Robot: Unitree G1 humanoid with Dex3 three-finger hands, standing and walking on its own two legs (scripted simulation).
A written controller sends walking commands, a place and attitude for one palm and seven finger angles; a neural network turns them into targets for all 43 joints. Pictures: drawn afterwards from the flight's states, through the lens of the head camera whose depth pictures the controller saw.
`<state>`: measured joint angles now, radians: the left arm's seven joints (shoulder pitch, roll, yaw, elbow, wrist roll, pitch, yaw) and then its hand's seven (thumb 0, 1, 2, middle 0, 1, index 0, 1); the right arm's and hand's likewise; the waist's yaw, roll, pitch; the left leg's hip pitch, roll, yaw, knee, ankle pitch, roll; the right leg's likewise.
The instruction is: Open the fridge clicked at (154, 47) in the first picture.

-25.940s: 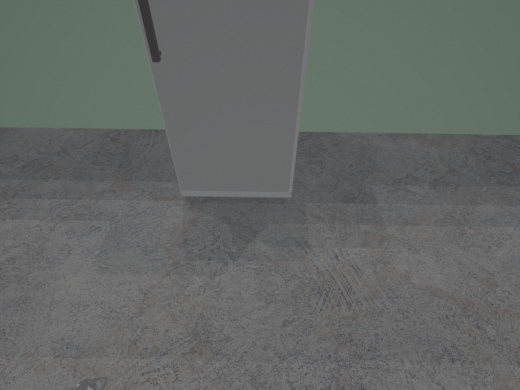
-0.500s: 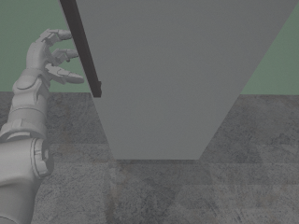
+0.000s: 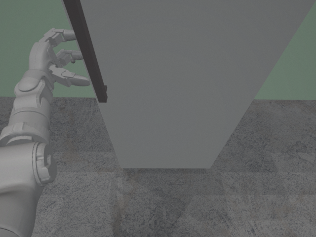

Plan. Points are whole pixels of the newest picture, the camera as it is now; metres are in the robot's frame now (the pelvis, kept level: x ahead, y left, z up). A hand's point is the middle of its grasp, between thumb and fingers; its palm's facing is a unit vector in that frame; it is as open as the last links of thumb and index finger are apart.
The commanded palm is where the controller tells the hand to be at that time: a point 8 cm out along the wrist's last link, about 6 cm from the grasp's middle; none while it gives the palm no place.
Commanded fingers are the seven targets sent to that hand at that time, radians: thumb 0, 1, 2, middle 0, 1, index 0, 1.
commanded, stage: slide the fingers in behind the handle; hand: left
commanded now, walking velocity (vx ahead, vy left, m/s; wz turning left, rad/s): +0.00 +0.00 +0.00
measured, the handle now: (88, 40) +0.53 +0.15 +0.21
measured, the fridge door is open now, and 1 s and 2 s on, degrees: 0 0 0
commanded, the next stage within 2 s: move the hooked fingers beside the handle in 0.58 s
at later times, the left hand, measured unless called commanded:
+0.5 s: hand (77, 66) +0.46 +0.16 +0.19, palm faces -0.02 -1.00 +0.00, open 14.0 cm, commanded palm +0.44 +0.21 +0.18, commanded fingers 0.00 -0.50 0.30 -0.30 -1.20 -0.30 -1.20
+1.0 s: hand (78, 66) +0.46 +0.16 +0.19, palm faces -0.03 -1.00 +0.01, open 14.0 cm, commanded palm +0.45 +0.21 +0.18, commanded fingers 0.00 -0.50 0.30 -0.30 -1.20 -0.30 -1.20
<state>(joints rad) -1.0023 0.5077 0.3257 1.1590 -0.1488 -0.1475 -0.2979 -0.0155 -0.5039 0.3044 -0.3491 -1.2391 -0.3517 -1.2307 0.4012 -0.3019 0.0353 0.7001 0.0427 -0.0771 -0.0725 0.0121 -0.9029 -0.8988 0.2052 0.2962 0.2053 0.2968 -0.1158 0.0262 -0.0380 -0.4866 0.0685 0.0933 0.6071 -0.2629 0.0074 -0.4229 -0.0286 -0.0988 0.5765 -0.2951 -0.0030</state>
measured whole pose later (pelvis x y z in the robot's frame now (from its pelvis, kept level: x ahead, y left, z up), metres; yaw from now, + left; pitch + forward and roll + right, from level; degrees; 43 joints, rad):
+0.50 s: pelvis +0.01 -0.01 +0.00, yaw +0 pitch +4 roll +0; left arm -0.85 0.38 0.28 0.94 -0.16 -0.06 -0.23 -0.02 -0.50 0.30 -0.30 -1.20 -0.30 -1.20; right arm 0.32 -0.28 0.04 0.66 0.06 -0.07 -0.07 0.01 -0.90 -0.90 0.21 0.30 0.21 0.30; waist -0.06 0.03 -0.04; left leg -0.37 0.07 0.10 0.56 -0.26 0.00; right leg -0.32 -0.03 -0.10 0.54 -0.30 -0.01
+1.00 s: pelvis +0.00 -0.01 +0.00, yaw +1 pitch +5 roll +0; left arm -0.94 0.41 0.27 1.07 -0.17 -0.10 -0.24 -0.02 -0.51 0.30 -0.30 -1.20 -0.29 -1.22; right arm 0.34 -0.28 0.04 0.71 0.05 -0.09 -0.07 0.01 -0.90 -0.90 0.20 0.30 0.20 0.30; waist -0.08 0.03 -0.03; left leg -0.40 0.06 0.08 0.57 -0.25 0.00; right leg -0.34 -0.03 -0.11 0.56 -0.29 -0.01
